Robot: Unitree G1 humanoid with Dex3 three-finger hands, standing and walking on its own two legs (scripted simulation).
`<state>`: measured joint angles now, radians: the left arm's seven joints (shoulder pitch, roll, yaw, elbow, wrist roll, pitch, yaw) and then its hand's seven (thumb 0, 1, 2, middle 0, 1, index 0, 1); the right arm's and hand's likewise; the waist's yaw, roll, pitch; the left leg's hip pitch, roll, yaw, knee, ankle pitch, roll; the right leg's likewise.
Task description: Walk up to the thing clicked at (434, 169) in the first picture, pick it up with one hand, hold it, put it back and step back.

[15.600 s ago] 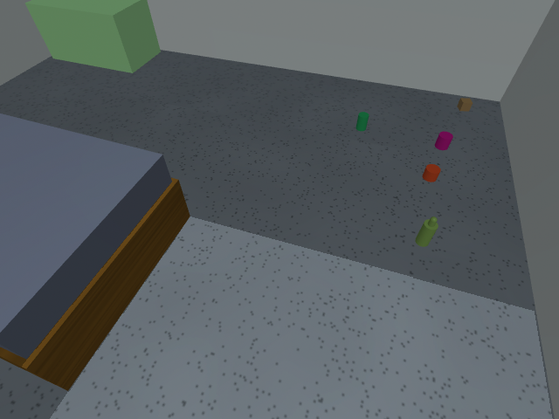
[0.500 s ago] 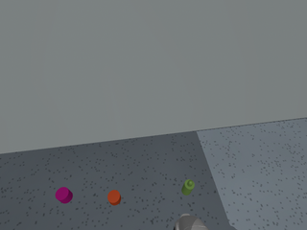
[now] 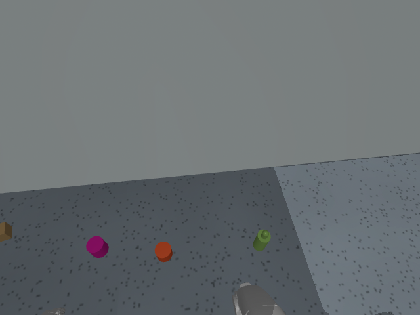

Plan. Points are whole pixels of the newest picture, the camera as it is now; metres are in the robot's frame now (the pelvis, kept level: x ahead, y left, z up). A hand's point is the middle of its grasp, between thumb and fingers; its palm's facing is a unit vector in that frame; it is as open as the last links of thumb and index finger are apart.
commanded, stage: walk up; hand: left
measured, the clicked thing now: (163, 251) +0.44 +0.19 -0.72
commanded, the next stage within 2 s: none
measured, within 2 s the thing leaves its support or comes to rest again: neither
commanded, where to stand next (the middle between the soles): +0.04 -0.01 m, yaw -5 degrees
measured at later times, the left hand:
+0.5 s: hand (99, 314) +0.15 +0.22 -0.11, palm faces -0.09 -0.89 -0.44, open 7.4 cm
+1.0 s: hand out of the picture +0.07 +0.24 -0.13, palm faces -0.08 -0.92 -0.39, open 7.4 cm
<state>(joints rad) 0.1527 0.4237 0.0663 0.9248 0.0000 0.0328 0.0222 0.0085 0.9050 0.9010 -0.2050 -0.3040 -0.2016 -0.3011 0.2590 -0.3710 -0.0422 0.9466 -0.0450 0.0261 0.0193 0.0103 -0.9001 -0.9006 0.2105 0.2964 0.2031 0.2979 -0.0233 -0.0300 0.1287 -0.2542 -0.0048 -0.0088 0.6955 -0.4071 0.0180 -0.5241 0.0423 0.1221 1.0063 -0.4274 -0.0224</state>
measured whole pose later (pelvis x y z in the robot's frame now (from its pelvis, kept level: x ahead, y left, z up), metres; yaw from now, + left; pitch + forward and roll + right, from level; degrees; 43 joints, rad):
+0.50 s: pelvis +0.05 -0.04 +0.01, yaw -4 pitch -4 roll +1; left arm 0.23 0.37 0.01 0.85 0.00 -0.04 0.02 0.01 0.90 0.90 -0.21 -0.30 -0.20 -0.30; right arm 0.22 -0.43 -0.05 0.86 0.01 0.03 0.01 0.01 -0.90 -0.90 0.21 0.30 0.20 0.30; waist 0.00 0.06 0.15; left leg -0.47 0.00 -0.11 0.92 -0.38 0.01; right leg -0.22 0.00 -0.01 0.58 -0.30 -0.02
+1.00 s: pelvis +0.02 -0.02 +0.01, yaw -4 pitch -3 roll +0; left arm 0.29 0.36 0.03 0.94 0.04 -0.03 0.00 0.01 0.90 0.90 -0.21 -0.30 -0.20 -0.30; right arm 0.22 -0.39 -0.04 0.92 -0.02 0.02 0.04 0.01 -0.90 -0.90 0.21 0.30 0.20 0.30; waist 0.03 0.03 0.08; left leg -0.40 -0.02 -0.05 0.79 -0.41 0.02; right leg -0.19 0.00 -0.01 0.61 -0.37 -0.04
